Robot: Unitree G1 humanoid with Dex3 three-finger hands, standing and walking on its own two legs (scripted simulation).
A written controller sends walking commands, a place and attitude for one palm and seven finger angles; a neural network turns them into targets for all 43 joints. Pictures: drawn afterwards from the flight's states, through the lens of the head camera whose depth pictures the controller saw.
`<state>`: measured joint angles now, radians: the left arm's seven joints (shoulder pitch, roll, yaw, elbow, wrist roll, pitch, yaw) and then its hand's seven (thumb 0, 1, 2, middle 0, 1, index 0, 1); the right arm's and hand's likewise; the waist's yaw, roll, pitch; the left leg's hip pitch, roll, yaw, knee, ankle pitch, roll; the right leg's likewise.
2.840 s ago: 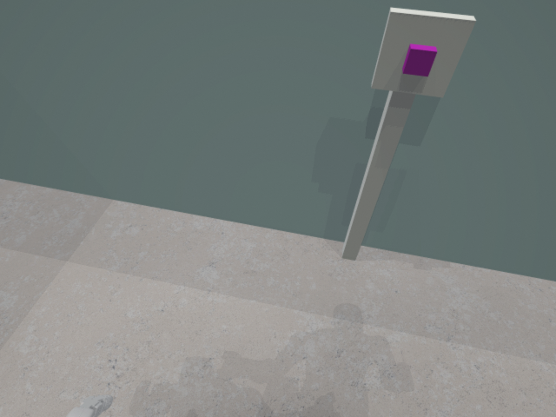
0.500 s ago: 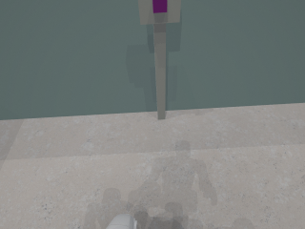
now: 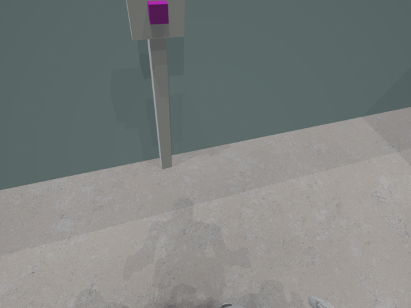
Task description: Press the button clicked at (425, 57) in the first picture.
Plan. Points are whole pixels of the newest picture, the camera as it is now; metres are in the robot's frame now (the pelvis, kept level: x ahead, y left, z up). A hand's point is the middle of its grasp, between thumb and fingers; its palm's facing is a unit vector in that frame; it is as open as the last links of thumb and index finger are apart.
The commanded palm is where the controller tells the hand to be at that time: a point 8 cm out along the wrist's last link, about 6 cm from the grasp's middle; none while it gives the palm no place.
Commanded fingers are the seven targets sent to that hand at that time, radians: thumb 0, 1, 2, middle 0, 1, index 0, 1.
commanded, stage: walk to a spot facing it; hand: left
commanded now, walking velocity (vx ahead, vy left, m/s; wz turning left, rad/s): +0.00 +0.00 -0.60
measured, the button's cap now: (158, 12) +0.90 +0.25 +0.13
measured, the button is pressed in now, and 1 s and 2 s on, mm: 0 0 0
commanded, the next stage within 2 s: none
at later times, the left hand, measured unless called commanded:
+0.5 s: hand (155, 295) +0.17 +0.12 -0.15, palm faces -0.32 -0.91 -0.25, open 7.4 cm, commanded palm none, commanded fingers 0.00 0.90 0.90 -0.20 -0.30 -0.20 -0.30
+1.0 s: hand (167, 246) +0.28 +0.11 -0.18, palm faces -0.53 -0.83 -0.16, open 7.4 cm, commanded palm none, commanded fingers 0.00 0.90 0.90 -0.20 -0.30 -0.20 -0.30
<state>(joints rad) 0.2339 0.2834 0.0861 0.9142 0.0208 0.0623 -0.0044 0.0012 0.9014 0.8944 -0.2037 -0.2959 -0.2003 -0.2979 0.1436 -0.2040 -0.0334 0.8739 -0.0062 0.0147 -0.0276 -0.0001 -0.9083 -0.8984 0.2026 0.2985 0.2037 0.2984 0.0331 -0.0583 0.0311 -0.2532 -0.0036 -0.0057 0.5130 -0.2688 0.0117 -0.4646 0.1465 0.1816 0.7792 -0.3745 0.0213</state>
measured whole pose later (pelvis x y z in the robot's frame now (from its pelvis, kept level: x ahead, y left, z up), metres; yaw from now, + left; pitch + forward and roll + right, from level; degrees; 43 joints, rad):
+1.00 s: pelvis +0.15 -0.05 +0.01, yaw -36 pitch +0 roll -2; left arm 0.30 0.26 0.10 1.00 0.03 0.03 -0.05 0.01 0.90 0.89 -0.20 -0.30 -0.20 -0.30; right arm 0.28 -0.16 -0.02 0.92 -0.02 -0.07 -0.01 0.00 -0.91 -0.90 0.20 0.30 0.20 0.30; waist 0.02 -0.05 0.01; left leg -0.17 0.10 0.20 0.48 -0.31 0.01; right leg -0.50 -0.02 -0.02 1.20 -0.31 0.01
